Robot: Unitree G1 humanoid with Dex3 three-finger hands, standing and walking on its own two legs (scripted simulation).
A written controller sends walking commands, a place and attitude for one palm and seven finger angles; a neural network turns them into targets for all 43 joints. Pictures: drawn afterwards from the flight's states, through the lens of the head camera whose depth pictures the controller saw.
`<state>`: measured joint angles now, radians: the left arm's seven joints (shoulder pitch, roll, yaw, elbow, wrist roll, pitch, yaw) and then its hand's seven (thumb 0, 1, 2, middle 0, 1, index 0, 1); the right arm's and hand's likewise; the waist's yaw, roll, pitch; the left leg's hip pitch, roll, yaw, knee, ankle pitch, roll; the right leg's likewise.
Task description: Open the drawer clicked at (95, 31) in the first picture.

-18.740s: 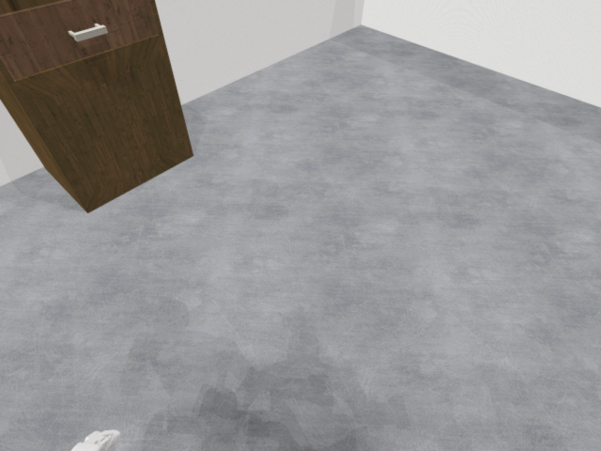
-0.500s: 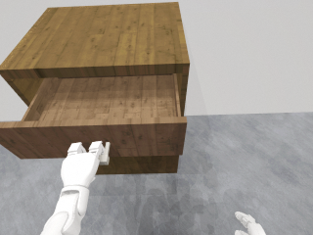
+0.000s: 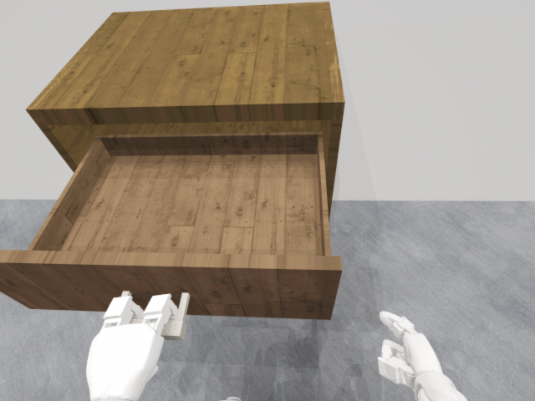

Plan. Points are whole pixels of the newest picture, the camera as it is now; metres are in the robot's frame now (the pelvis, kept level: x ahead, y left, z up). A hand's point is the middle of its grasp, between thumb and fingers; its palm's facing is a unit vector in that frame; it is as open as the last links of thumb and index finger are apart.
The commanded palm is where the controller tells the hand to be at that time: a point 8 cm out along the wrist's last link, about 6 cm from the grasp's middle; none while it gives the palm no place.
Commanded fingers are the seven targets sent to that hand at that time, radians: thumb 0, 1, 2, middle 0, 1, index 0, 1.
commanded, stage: pull the drawer open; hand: left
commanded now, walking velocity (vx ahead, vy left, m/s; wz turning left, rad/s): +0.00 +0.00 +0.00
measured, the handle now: (150, 314) +0.24 +0.20 +0.01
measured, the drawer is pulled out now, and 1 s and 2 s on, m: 0.30 0.30 0.30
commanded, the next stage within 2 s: open the thumb to release the handle in 0.32 s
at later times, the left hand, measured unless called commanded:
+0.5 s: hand (146, 362) +0.18 +0.19 -0.01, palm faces +0.00 -0.10 -0.99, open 5.7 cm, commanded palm +0.15 +0.21 +0.04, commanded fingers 0.00 0.55 0.75 -0.38 -1.31 -0.38 -1.31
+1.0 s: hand (147, 361) +0.18 +0.19 -0.01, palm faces +0.01 -0.12 -0.99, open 13.1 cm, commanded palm +0.15 +0.21 +0.04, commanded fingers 0.00 -0.50 0.30 -0.30 -1.20 -0.30 -1.20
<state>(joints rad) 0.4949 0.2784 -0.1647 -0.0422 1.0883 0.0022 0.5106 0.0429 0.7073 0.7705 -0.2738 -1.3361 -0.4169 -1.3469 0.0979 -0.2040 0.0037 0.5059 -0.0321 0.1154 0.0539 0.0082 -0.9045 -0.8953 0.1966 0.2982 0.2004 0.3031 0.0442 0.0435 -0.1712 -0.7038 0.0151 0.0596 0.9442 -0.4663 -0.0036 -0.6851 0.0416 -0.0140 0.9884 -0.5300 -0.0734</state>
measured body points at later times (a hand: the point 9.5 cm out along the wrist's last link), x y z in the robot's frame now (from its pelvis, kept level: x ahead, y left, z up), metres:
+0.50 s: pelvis +0.00 -0.01 -0.01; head +0.06 -0.05 +0.44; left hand +0.17 +0.20 +0.04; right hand +0.20 -0.24 -0.12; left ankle +0.00 +0.13 -0.68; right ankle -0.03 -0.07 -0.68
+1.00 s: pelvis -0.02 -0.02 +0.00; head +0.02 -0.05 +0.45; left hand +0.17 +0.20 +0.05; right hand +0.19 -0.24 -0.11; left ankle +0.00 +0.13 -0.68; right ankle -0.03 -0.07 -0.68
